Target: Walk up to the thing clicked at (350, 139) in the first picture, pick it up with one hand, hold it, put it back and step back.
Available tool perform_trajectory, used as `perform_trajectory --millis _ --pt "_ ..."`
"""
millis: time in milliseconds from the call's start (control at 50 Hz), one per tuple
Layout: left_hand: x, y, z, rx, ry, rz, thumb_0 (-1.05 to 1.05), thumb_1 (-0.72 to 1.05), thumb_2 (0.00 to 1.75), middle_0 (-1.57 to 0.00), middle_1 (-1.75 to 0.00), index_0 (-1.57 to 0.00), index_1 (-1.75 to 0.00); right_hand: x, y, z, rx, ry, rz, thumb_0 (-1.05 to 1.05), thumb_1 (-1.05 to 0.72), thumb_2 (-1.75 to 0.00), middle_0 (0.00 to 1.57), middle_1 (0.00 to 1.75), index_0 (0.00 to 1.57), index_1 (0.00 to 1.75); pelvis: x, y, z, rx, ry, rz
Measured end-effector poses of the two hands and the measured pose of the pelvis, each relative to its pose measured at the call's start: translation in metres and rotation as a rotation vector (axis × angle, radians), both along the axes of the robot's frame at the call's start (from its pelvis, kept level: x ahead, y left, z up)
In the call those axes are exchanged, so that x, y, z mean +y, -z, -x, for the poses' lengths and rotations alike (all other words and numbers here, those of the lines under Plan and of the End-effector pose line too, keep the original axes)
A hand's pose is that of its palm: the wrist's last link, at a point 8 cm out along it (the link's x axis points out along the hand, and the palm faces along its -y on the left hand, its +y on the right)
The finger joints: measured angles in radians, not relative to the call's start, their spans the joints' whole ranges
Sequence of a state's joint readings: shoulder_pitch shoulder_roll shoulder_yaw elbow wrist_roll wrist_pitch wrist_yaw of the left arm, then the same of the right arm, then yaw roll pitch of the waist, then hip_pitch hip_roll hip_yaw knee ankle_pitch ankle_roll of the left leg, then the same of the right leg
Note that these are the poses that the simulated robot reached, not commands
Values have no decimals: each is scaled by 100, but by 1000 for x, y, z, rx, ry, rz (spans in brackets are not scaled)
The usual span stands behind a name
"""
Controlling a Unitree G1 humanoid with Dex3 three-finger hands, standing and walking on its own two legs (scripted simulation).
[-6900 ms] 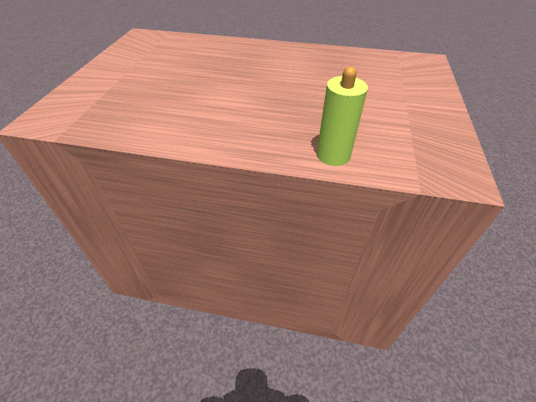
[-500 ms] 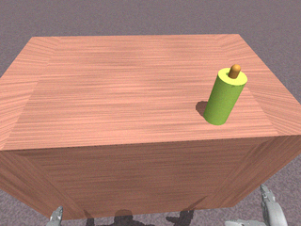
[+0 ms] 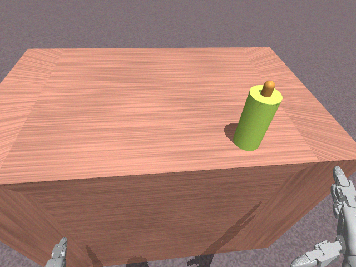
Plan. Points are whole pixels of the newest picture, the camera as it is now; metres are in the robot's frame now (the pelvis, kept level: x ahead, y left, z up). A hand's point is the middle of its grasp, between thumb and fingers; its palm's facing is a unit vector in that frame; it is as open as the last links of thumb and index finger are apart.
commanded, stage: rise first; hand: right
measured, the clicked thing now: (257, 115) +0.44 -0.21 +0.12
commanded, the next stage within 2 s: go down in 1.00 s
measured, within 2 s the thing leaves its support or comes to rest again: neither
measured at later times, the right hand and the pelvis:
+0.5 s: hand (343, 216) +0.17 -0.25 +0.15, palm faces +0.37 +0.83 -0.43, open 17.5 cm; pelvis -0.02 +0.00 +0.00, yaw +0 degrees
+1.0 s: hand (354, 206) +0.17 -0.25 +0.18, palm faces +0.40 +0.81 -0.44, open 17.4 cm; pelvis -0.02 +0.00 +0.00, yaw +0 degrees
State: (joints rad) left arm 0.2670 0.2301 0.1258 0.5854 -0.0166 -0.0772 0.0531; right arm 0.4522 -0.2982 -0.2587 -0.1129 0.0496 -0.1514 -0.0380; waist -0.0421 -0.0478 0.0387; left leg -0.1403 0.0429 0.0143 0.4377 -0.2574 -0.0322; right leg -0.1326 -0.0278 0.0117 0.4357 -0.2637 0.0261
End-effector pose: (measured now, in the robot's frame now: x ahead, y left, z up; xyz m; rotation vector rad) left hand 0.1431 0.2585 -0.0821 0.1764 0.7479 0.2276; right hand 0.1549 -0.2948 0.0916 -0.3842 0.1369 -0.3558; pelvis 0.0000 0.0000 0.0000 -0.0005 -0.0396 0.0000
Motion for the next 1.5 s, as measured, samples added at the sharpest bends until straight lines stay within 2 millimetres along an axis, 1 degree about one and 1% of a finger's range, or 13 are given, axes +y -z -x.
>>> perform_trajectory --millis 140,340,500,680,900,1140,1200,1280,1360,1420,1500 --pt "-1 -6 -3 -41 0 10 -1 -54 4 -6 -5 -6 -5 0 -25 6 -102 -24 47 -2 55 -3 5 5 5 5 1 0 3 -9 4 0" --pt "-9 -2 6 -48 12 40 -1 -55 4 -6 -4 -6 -5 2 -53 15 -202 -48 107 -2 54 -3 5 5 5 5 1 0 11 -21 7 1" --pt "-2 -3 13 -57 -1 31 -1 -55 4 -6 -4 -6 -5 3 -72 21 -273 -64 154 -2 53 -3 5 5 5 5 1 0 17 -30 6 2" --pt "-1 -3 17 -64 1 28 -1 -55 5 -6 -4 -6 -5 6 -87 22 -346 -82 184 -2 54 -4 6 5 5 5 2 0 22 -33 8 3" --pt "0 1 18 -53 -11 36 -1 -55 6 -6 -5 -6 -6 7 -99 22 -398 -96 213 -2 54 -4 6 5 6 6 2 0 21 -32 7 3" --pt "-5 0 11 -58 -8 46 -1 -55 7 -6 -5 -6 -6 9 -113 24 -450 -111 246 -2 53 -5 6 5 6 6 0 0 19 -34 10 3" --pt "-6 -1 10 -66 -7 42 -1 -54 7 -6 -5 -6 -6 11 -115 24 -489 -119 247 -2 52 -5 6 5 6 6 1 0 18 -29 10 4" --pt "1 -3 9 -69 -35 25 -1 -53 6 -6 -5 -6 -5 3 -114 20 -521 -105 240 -2 53 -5 5 5 6 6 1 1 18 -29 9 4" --pt "9 -4 9 -61 -57 0 -1 -53 5 -5 -5 -6 -5 -8 -111 11 -511 -87 210 -1 54 -5 4 5 5 5 2 2 18 -26 8 3" --pt "10 -3 8 -52 -56 -12 -1 -53 5 -5 -4 -6 -5 -15 -109 1 -492 -91 189 -2 55 -5 4 5 5 5 3 2 18 -22 10 1" --pt "5 -1 7 -40 -54 -17 -1 -53 5 -5 -4 -6 -4 -28 -109 -18 -457 -104 144 -2 55 -5 4 5 5 5 4 1 18 -14 14 -1"
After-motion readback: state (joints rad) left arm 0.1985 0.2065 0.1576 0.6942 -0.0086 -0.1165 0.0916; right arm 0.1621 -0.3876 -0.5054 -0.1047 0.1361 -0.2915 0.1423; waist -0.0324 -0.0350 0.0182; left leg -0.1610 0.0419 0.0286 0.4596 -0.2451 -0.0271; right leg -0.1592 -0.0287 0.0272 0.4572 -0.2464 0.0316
